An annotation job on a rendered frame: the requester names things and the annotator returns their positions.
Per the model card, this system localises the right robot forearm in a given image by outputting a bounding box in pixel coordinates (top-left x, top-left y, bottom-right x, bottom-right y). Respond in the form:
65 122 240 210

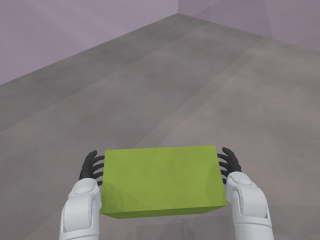
225 171 274 240

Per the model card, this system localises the right robot hand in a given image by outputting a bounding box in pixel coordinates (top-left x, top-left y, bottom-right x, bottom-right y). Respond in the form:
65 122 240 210
217 147 242 185

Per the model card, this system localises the carton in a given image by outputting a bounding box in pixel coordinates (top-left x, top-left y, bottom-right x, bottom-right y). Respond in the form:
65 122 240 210
100 145 228 219

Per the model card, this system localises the left robot hand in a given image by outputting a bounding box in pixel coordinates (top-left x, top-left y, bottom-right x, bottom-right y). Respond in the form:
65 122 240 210
79 150 105 186

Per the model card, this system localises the left robot forearm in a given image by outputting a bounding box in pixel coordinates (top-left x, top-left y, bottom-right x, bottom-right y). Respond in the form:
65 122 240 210
59 178 102 240

